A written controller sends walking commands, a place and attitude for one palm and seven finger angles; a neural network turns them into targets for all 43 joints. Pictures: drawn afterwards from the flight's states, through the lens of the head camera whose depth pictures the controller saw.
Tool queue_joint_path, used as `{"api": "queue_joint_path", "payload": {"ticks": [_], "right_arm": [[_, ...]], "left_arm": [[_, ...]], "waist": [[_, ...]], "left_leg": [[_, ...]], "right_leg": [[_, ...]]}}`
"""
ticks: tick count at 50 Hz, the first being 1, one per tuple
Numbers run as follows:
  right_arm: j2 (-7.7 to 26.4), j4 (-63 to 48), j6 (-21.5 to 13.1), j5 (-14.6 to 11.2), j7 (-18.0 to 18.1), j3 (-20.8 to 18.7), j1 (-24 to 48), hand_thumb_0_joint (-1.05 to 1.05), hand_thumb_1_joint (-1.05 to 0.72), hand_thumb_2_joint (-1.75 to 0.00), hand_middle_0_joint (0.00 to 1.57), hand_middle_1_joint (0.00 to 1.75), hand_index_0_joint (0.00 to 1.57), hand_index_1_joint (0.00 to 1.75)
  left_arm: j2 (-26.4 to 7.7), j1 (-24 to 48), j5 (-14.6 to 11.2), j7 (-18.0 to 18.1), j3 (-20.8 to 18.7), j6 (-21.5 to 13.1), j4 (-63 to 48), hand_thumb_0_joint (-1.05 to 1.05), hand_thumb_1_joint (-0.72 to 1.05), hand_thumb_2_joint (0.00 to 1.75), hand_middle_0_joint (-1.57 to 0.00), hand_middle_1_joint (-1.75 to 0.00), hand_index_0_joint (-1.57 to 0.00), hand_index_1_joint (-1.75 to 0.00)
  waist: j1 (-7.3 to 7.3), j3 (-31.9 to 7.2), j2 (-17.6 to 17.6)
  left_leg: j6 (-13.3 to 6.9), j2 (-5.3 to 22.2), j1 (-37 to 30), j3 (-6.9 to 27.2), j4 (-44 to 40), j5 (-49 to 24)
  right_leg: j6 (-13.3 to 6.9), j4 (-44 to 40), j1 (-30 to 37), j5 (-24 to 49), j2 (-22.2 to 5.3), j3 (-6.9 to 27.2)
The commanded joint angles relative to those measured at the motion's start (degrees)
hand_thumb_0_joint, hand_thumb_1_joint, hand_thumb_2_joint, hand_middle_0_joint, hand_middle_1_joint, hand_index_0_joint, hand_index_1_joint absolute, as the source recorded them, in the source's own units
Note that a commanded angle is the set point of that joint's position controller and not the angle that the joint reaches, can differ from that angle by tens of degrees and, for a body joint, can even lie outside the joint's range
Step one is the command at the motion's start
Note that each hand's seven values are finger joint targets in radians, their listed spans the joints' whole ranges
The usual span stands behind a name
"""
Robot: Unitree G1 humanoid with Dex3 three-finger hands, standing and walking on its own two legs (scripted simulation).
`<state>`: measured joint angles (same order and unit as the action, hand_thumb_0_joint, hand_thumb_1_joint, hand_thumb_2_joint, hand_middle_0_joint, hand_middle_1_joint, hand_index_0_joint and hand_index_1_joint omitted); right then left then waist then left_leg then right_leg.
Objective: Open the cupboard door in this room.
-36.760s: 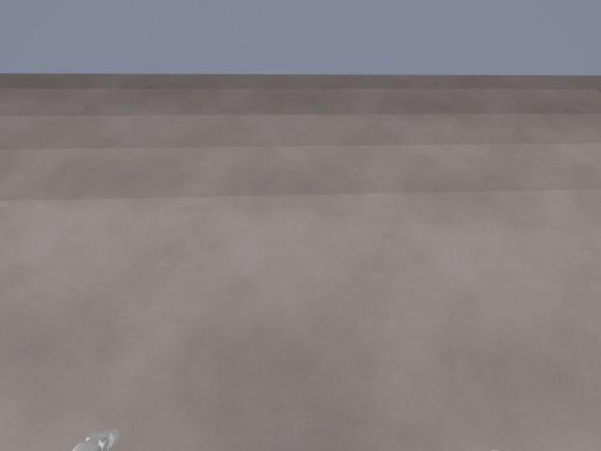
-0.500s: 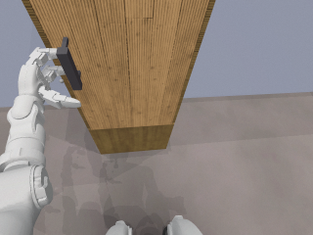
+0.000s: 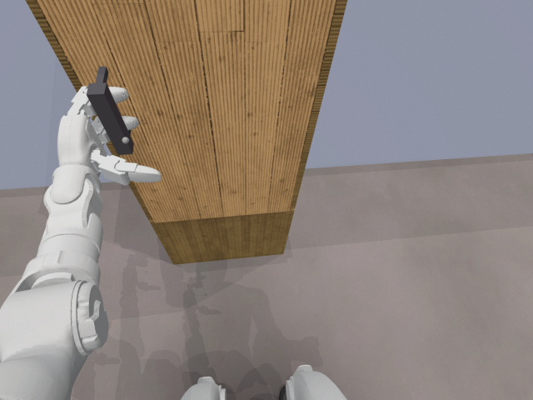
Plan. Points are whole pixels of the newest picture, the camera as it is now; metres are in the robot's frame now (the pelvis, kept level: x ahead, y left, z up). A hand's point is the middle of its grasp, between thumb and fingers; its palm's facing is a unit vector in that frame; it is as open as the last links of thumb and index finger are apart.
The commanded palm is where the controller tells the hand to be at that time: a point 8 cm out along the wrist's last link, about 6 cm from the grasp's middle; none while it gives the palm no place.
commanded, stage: slide the fingers in behind the handle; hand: left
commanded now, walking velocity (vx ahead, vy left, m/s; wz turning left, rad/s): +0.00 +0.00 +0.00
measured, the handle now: (114, 112) +0.54 +0.21 +0.09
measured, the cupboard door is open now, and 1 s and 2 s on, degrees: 0 0 32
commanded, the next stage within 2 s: close the thumb around the handle in 0.34 s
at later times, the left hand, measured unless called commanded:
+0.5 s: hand (123, 135) +0.49 +0.19 +0.09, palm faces +0.06 -1.00 -0.01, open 14.0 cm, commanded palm +0.46 +0.24 +0.09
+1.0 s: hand (120, 137) +0.49 +0.20 +0.09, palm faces +0.05 -1.00 -0.01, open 6.5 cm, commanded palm +0.46 +0.24 +0.09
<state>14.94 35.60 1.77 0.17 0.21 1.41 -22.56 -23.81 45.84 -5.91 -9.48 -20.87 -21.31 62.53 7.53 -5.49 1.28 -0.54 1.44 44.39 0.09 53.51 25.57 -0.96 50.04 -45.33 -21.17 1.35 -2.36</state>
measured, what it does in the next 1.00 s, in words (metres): stands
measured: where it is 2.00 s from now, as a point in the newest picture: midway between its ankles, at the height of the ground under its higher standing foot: outside the picture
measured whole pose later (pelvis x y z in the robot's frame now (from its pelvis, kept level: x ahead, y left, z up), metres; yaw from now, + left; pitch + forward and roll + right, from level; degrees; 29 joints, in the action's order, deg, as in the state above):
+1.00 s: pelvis +0.01 +0.01 +0.00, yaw +0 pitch +17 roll -2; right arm 14.7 35.7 1.5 0.5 0.0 1.3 -22.2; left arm -23.3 45.2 -6.1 -10.4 -20.7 -22.3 61.2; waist 7.4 -6.2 1.2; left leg -1.5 1.1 44.8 -0.5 54.0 26.4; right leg 0.1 49.8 -45.5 -21.5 1.1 -1.7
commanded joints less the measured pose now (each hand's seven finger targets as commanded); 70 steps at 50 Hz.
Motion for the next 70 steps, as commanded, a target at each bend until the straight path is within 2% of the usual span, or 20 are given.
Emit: {"api": "queue_joint_path", "payload": {"ticks": [1, 3, 4, 7, 11, 18, 22, 30, 32, 37, 41, 43, 47, 50, 52, 55, 58, 62, 63, 70], "right_arm": [[9.5, -3.1, -1.5, -0.2, 1.0, -3.2, -7.0, 0.0, -0.9, -0.9, 0.2, 0.3, 0.2, 0.3], [9.6, -2.9, -1.7, -0.3, 1.4, -3.2, -7.1, 0.0, -0.9, -0.9, 0.2, 0.3, 0.2, 0.3], [9.4, -3.1, -1.8, -0.3, 1.4, -3.1, -6.8, 0.0, -0.9, -0.9, 0.2, 0.3, 0.2, 0.3], [9.4, -3.5, -2.0, -0.2, 1.4, -3.2, -7.0, 0.0, -0.9, -0.9, 0.2, 0.3, 0.2, 0.3], [9.8, -3.0, -1.9, -0.4, 1.6, -3.0, -7.2, 0.0, -0.9, -0.9, 0.2, 0.3, 0.2, 0.3], [9.7, -3.5, -1.9, -0.2, 1.5, -3.1, -7.6, 0.0, -0.9, -0.9, 0.2, 0.3, 0.2, 0.3], [9.9, -3.9, -1.6, -0.2, 1.3, -3.2, -7.8, 0.0, -0.9, -0.9, 0.2, 0.3, 0.2, 0.3], [9.8, -4.0, -1.2, -0.3, 1.2, -3.5, -7.5, 0.0, -0.9, -0.9, 0.2, 0.3, 0.2, 0.3], [9.5, -3.9, -1.3, -0.2, 1.2, -3.4, -7.4, 0.0, -0.9, -0.9, 0.2, 0.3, 0.2, 0.3], [9.9, -3.3, -1.3, -0.2, 1.1, -3.6, -7.6, 0.0, -0.9, -0.9, 0.2, 0.3, 0.2, 0.3], [9.8, -2.8, -1.3, -0.1, 1.0, -3.4, -7.3, 0.0, -0.9, -0.9, 0.2, 0.3, 0.2, 0.3], [10.0, -3.4, -1.3, 0.1, 1.1, -3.6, -7.5, 0.0, -0.9, -0.9, 0.2, 0.3, 0.2, 0.3], [9.4, -3.6, -1.4, 0.2, 0.5, -3.6, -7.3, 0.0, -0.9, -0.9, 0.2, 0.3, 0.2, 0.3], [9.8, -3.3, -0.9, 0.0, 0.6, -3.7, -7.3, 0.0, -0.9, -0.9, 0.2, 0.3, 0.2, 0.3], [9.7, -3.9, -0.9, 0.0, 0.7, -3.7, -7.1, 0.0, -0.9, -0.9, 0.2, 0.3, 0.2, 0.3], [9.5, -3.9, -0.8, 0.0, 0.8, -3.5, -6.8, 0.0, -0.9, -0.9, 0.2, 0.3, 0.2, 0.3], [9.3, -4.1, -1.0, 0.0, 0.6, -3.5, -6.7, 0.0, -0.9, -0.9, 0.2, 0.3, 0.2, 0.3], [9.5, -4.2, -1.0, 0.0, 0.8, -3.6, -6.7, 0.0, -0.9, -0.9, 0.2, 0.3, 0.2, 0.3], [9.2, -4.1, -1.0, -0.1, 0.8, -3.4, -6.3, 0.0, -0.9, -0.9, 0.2, 0.3, 0.2, 0.3], [9.1, -6.0, -1.1, -0.5, 0.4, -3.9, -5.3, 0.0, -0.9, -0.9, 0.2, 0.3, 0.2, 0.3]], "left_arm": [[-14.5, 28.3, 0.2, -0.2, -1.0, -5.1, -10.3, 0.0, -0.5, 0.3, -0.3, -1.2, -0.3, -1.2], [-16.7, 30.1, 0.7, -0.5, -2.0, -5.3, -10.2, 0.0, -0.5, 0.3, -0.3, -1.2, -0.3, -1.2], [-15.7, 30.3, 0.7, -0.9, -1.0, -5.4, -10.8, 0.0, -0.5, 0.3, -0.3, -1.2, -0.3, -1.2], [-14.6, 27.9, -0.1, -1.9, -0.9, -5.5, -11.3, 0.0, -0.5, 0.3, -0.3, -1.2, -0.3, -1.2], [-15.8, 28.6, -0.9, -2.1, -1.8, -4.2, -8.7, 0.0, -0.5, 0.3, -0.3, -1.2, -0.3, -1.2], [-17.4, 27.5, -0.8, -2.1, -3.3, -4.9, -11.3, 0.0, -0.5, 0.3, -0.3, -1.2, -0.3, -1.2], [-16.1, 25.7, -1.0, -2.4, -2.8, -4.3, -9.8, 0.0, -0.5, 0.3, -0.3, -1.2, -0.3, -1.2], [-16.5, 24.5, -1.3, -2.4, -3.4, -4.7, -13.2, 0.0, -0.05, 0.49, -0.33, -1.25, -0.33, -1.25], [-13.4, 25.8, -1.5, -2.4, -1.0, -4.9, -13.3, 0.0, 0.06, 0.54, -0.34, -1.26, -0.34, -1.26], [-14.1, 24.6, -1.4, -2.1, -1.6, -4.7, -12.2, 0.0, 0.34, 0.66, -0.36, -1.29, -0.36, -1.29], [-11.9, 28.0, -1.1, -1.6, 0.4, -4.1, -11.3, 0.0, 0.56, 0.76, -0.38, -1.31, -0.38, -1.31], [-16.1, 26.4, -0.8, -1.2, -3.2, -4.9, -13.6, 0.0, 0.68, 0.8, -0.38, -1.33, -0.38, -1.33], [-12.0, 23.9, -1.2, -1.1, -0.8, -5.3, -14.4, 0.0, 0.9, 0.9, -0.4, -1.35, -0.4, -1.35], [-12.5, 24.5, -0.9, -0.9, -0.9, -4.3, -12.0, 0.0, 0.9, 0.9, -0.4, -1.35, -0.4, -1.35], [-12.3, 24.6, -1.0, -0.8, -0.8, -4.2, -13.5, 0.0, 0.9, 0.9, -0.4, -1.35, -0.4, -1.35], [-14.1, 22.8, -1.1, -0.2, -3.0, -4.0, -12.7, 0.0, 0.9, 0.9, -0.4, -1.35, -0.4, -1.35], [-12.7, 23.1, -0.7, -0.1, -1.5, -4.5, -14.3, 0.0, 0.9, 0.9, -0.4, -1.35, -0.4, -1.35], [-15.1, 23.7, -0.4, -0.2, -3.0, -5.1, -14.4, 0.0, 0.9, 0.9, -0.4, -1.35, -0.4, -1.35], [-12.5, 25.0, -0.4, -0.2, -0.7, -5.0, -13.3, 0.0, 0.9, 0.9, -0.4, -1.35, -0.4, -1.35], [-10.2, 13.2, -2.1, -1.2, -0.6, -4.0, -18.1, 0.0, 0.9, 0.9, -0.4, -1.35, -0.4, -1.35]], "waist": [[1.53, -20.8, 0.9], [1.51, -22.5, 1.8], [1.5, -23.4, 4.4], [0.74, -26.4, 5.7], [1.47, -23.0, 1.9], [0.59, -26.2, 4.2], [0.42, -24.2, 3.6], [-0.22, -24.8, 4.7], [0.81, -23.7, 4.6], [0.31, -23.8, 4.6], [1.49, -21.2, 4.9], [-0.4, -26.5, 5.8], [-0.42, -26.3, 6.1], [0.38, -23.3, 2.5], [-0.03, -24.1, 5.1], [-0.94, -23.9, 3.9], [-0.49, -24.4, 4.8], [-0.5, -24.1, 2.9], [0.35, -22.9, 3.3], [-2.48, -26.1, 3.4]], "left_leg": [[-1.3, -1.3, -8.2, 1.1, -6.4, -13.0], [-1.4, -1.5, -7.2, 0.9, -6.2, -12.6], [-1.3, -1.6, -8.6, 0.7, -6.1, -13.2], [-1.1, -1.5, -11.7, 1.0, -5.6, -16.8], [-1.3, -1.3, -8.0, 1.0, -6.1, -13.8], [-1.2, -1.3, -10.2, 0.8, -5.5, -17.7], [-1.2, -1.3, -10.0, 0.9, -6.0, -17.8], [-0.9, -0.9, -12.3, 1.0, -6.2, -20.3], [-0.9, -0.9, -13.5, 1.3, -6.2, -20.5], [-0.3, -0.6, -15.2, 2.2, -6.3, -22.2], [-0.2, -0.5, -14.6, 2.5, -6.4, -20.1], [0.0, -0.7, -16.0, 2.5, -6.1, -23.6], [0.4, -0.3, -18.2, 2.8, -5.5, -28.5], [0.0, -0.4, -14.4, 2.5, -6.2, -22.9], [0.1, -0.6, -15.6, 2.4, -6.4, -24.1], [0.0, -0.8, -13.9, 1.9, -6.4, -23.4], [-0.1, -0.7, -14.6, 1.7, -6.3, -23.7], [-0.6, -1.0, -12.2, 1.3, -6.3, -20.2], [-0.5, -1.0, -12.0, 1.3, -6.6, -18.8], [-0.5, -1.1, -13.5, 0.3, -7.2, -21.6]], "right_leg": [[0.0, -5.8, 13.2, 13.8, 0.8, 2.3], [0.1, -5.6, 14.8, 14.2, 0.5, 2.9], [0.0, -5.5, 14.4, 14.7, 0.4, 3.0], [-0.4, -4.6, 14.1, 16.9, 0.7, 2.4], [0.1, -5.6, 14.4, 15.1, 0.7, 2.5], [0.0, -4.8, 15.2, 18.3, 0.8, 2.5], [-0.2, -4.9, 14.7, 18.0, 1.0, 2.0], [-0.3, -4.9, 14.6, 19.2, 1.1, 1.8], [-0.4, -4.9, 12.7, 18.5, 1.2, 1.3], [-0.6, -4.6, 11.3, 17.7, 1.3, 0.6], [-0.4, -4.8, 8.6, 15.4, 1.2, 0.3], [-0.6, -3.9, 11.8, 18.1, 1.1, 0.6], [-0.7, -3.5, 10.5, 19.8, 1.4, 0.1], [-0.3, -4.2, 11.0, 17.8, 1.3, 0.1], [-0.6, -4.1, 11.2, 18.3, 1.3, 0.2], [-0.5, -4.1, 12.8, 18.9, 1.2, 0.5], [-0.5, -4.1, 12.6, 19.4, 1.2, 0.7], [-0.5, -4.4, 14.5, 18.5, 1.2, 1.3], [-0.3, -4.8, 13.3, 17.4, 1.1, 1.2], [-0.6, -5.0, 17.3, 20.6, 1.1, 1.3]]}}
